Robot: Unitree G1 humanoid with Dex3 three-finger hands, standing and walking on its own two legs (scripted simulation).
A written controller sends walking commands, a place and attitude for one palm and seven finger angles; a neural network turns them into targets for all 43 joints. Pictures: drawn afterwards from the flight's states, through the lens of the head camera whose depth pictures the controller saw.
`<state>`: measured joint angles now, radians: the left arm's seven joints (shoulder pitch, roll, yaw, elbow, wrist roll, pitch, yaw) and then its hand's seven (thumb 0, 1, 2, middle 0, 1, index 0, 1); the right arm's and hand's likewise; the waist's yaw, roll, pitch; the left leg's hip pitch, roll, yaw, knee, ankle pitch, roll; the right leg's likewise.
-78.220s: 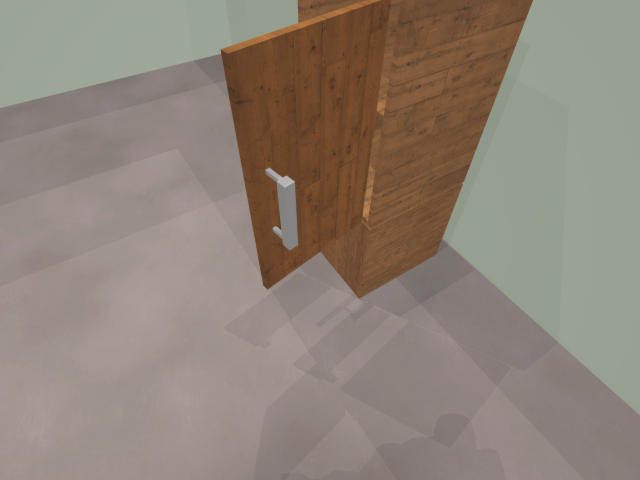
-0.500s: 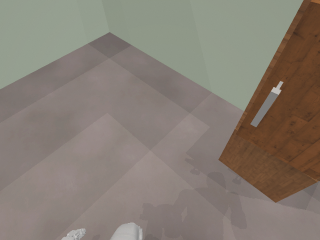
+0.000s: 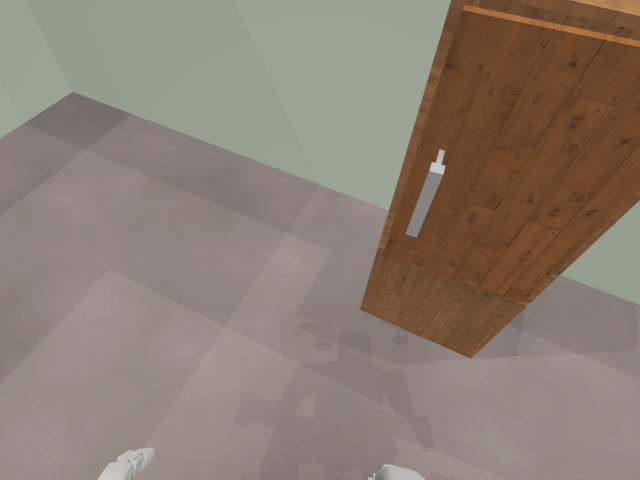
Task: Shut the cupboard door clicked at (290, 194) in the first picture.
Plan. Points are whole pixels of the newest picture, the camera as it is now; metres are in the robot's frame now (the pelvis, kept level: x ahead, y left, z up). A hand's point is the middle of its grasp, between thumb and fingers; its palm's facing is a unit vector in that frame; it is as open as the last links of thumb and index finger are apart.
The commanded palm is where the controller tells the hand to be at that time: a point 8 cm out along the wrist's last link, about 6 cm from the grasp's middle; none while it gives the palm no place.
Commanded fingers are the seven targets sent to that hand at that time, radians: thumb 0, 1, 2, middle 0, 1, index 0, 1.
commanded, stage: turn to face it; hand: left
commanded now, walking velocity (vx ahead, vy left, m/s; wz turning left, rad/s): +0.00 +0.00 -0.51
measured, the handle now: (425, 195) +0.61 -0.17 -0.07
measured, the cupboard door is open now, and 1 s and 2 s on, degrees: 5 5 5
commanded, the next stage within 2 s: take the last steps up to it in 0.48 s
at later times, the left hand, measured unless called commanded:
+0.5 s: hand out of the picture +0.14 +0.16 -0.19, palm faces -0.17 -0.97 -0.19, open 7.4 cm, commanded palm none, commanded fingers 0.00 0.90 0.90 -0.20 -0.30 -0.20 -0.30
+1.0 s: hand (264, 468) +0.15 +0.09 -0.17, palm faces -0.31 -0.92 -0.22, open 7.4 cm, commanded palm none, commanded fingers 0.00 0.90 0.90 -0.20 -0.30 -0.20 -0.30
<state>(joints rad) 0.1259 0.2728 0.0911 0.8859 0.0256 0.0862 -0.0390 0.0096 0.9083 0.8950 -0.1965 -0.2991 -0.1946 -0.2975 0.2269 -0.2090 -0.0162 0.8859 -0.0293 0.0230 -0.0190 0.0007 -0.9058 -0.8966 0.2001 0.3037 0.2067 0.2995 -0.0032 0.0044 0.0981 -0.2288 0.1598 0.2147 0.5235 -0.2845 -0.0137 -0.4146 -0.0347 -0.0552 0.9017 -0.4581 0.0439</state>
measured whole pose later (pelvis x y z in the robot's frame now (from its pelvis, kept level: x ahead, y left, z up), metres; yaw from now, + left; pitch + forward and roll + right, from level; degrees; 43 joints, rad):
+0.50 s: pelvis +0.03 -0.01 -0.01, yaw -12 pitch +1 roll -1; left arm 0.20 0.22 0.06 0.94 0.02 0.06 0.00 0.01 0.90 0.89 -0.20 -0.30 -0.20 -0.30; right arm 0.21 -0.21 -0.02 0.92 -0.02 0.02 -0.02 0.00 -0.91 -0.90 0.20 0.30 0.20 0.30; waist 0.00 -0.04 0.04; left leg -0.31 0.05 0.07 0.60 -0.29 -0.01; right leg -0.31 0.03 0.05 0.66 -0.39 -0.01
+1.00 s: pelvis +0.06 -0.08 +0.00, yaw -19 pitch +1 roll +0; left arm 0.26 0.19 0.05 1.00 0.03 0.01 -0.01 0.01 0.91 0.89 -0.20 -0.30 -0.20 -0.30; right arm 0.25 -0.25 -0.05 1.02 -0.03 0.04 -0.02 0.01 -0.91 -0.90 0.20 0.30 0.20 0.30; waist -0.02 0.02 0.04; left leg -0.48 0.09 0.08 1.04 -0.43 -0.04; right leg -0.12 0.04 -0.07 0.42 -0.32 -0.07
